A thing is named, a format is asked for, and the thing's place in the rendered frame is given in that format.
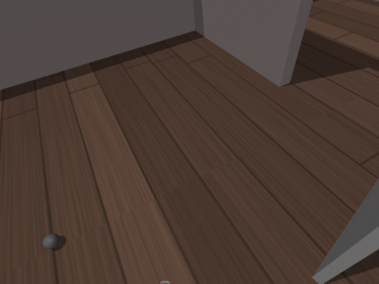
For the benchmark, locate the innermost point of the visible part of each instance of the ball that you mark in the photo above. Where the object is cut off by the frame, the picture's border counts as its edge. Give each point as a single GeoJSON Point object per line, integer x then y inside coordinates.
{"type": "Point", "coordinates": [51, 241]}

